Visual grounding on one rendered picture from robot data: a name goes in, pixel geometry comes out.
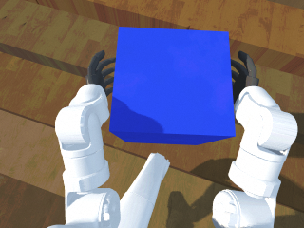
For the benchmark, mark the left robot upper arm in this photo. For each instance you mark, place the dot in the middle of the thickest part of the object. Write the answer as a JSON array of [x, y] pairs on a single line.
[[98, 209]]

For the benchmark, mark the right robot forearm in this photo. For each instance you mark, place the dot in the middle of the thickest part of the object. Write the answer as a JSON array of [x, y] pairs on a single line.
[[265, 144]]

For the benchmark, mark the right robot upper arm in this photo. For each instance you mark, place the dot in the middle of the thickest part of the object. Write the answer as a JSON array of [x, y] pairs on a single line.
[[236, 209]]

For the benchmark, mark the robot left hand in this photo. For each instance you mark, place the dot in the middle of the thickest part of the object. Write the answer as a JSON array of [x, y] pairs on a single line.
[[95, 75]]

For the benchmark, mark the robot left thigh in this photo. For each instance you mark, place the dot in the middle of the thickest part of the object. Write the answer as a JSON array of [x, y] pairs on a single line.
[[137, 204]]

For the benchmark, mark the robot right hand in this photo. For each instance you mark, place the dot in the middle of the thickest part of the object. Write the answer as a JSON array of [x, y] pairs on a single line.
[[246, 77]]

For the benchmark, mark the left robot forearm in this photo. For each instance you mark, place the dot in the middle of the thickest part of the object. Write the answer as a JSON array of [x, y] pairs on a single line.
[[78, 128]]

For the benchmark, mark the carton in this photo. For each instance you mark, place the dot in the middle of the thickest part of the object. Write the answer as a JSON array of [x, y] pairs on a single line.
[[172, 86]]

